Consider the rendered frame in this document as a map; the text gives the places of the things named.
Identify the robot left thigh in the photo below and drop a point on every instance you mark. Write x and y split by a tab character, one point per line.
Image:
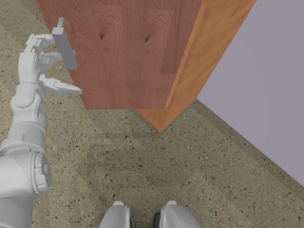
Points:
117	216

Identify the left robot shin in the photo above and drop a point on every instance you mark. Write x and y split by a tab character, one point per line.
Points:
118	203

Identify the cupboard door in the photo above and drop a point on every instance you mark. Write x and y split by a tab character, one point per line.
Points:
128	52

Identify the robot left upper arm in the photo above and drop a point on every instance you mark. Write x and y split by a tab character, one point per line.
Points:
23	177

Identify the handle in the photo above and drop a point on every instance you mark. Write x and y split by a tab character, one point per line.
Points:
60	37

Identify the left robot forearm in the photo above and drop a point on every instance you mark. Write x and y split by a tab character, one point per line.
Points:
29	127

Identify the left robot hand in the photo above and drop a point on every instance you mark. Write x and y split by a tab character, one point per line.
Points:
31	66

